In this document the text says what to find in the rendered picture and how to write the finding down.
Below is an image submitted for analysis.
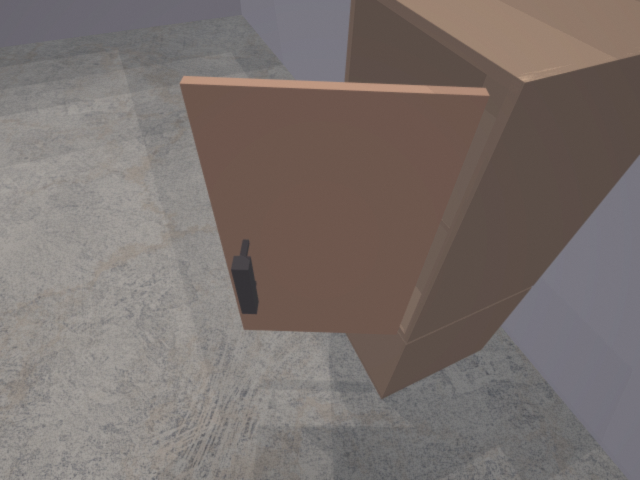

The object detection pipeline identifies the cupboard door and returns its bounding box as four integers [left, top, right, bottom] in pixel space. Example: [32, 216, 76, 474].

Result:
[180, 76, 490, 335]

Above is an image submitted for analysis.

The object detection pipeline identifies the handle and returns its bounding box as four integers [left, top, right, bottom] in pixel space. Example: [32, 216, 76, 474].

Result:
[231, 239, 259, 314]

